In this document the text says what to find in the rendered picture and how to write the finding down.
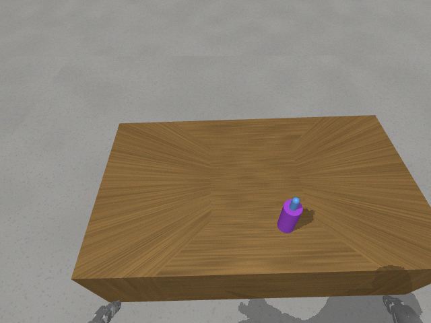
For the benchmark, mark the right robot hand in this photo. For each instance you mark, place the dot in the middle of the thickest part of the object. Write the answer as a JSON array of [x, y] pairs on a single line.
[[401, 313]]

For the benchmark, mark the left robot hand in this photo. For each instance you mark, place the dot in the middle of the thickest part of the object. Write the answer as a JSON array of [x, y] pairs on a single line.
[[105, 313]]

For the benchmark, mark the bottle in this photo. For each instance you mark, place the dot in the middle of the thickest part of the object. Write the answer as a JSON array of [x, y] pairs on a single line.
[[290, 215]]

